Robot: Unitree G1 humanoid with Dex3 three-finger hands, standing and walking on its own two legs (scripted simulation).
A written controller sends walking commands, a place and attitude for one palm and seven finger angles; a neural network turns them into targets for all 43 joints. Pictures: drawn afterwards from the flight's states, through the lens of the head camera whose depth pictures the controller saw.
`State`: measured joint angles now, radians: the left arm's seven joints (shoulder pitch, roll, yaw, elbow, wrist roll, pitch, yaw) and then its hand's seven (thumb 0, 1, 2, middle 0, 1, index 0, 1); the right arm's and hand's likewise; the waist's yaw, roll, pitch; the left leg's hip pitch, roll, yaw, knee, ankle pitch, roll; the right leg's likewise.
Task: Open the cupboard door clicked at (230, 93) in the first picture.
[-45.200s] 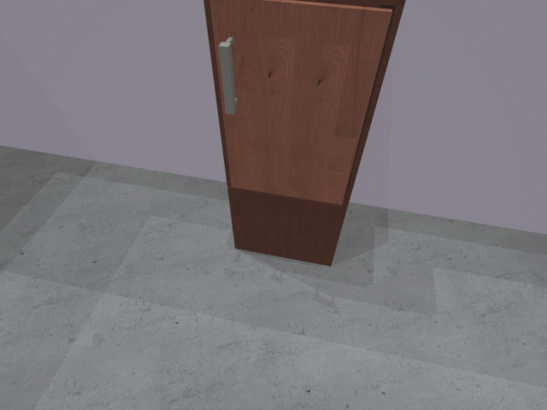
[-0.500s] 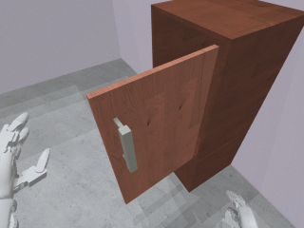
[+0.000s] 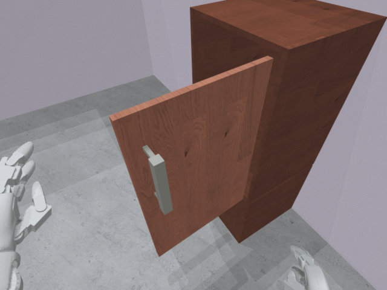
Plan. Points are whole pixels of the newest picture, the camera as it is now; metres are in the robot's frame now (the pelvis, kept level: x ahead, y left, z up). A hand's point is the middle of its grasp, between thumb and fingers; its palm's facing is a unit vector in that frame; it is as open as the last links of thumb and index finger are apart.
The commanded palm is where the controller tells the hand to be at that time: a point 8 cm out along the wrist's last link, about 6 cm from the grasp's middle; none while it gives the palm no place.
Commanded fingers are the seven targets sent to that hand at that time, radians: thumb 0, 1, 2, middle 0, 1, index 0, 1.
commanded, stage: step back with the hand held close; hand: left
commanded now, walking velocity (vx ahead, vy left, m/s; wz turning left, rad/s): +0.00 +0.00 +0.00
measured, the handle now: (157, 181) +0.32 +0.12 +0.07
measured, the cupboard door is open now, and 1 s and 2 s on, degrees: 93 93 93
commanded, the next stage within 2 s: stop stepping back and stand still in 1.06 s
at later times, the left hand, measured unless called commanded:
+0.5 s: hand (13, 237) +0.14 +0.29 +0.15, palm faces +0.36 -0.79 -0.49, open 7.4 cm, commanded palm +0.08 +0.33 +0.17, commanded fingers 0.00 0.90 0.90 -0.20 -0.30 -0.20 -0.30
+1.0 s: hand out of the picture +0.04 +0.32 +0.17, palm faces +0.50 -0.75 -0.43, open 7.4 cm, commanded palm -0.03 +0.35 +0.17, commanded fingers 0.00 0.90 0.90 -0.20 -0.30 -0.20 -0.30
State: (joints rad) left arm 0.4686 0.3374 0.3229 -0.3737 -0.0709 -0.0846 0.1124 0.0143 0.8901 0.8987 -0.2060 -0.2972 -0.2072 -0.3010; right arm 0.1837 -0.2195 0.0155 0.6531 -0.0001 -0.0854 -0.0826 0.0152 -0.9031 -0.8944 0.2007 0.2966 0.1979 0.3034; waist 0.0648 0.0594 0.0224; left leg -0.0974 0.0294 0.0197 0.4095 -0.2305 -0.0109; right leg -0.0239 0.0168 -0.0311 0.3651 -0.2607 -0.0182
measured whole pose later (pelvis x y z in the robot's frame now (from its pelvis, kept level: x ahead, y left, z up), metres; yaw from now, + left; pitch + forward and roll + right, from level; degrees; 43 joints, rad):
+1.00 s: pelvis -0.16 +0.04 -0.02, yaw +2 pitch -1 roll -4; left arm 0.48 0.44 0.47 -0.54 -0.03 -0.23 0.18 0.01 0.89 0.90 -0.21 -0.30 -0.21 -0.30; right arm 0.20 -0.16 -0.01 0.63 -0.01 -0.12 -0.06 0.02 -0.90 -0.89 0.20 0.30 0.20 0.30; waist 0.00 0.02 0.04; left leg -0.46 0.03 -0.01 0.53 -0.06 0.05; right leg -0.43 0.09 0.02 1.06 -0.46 0.01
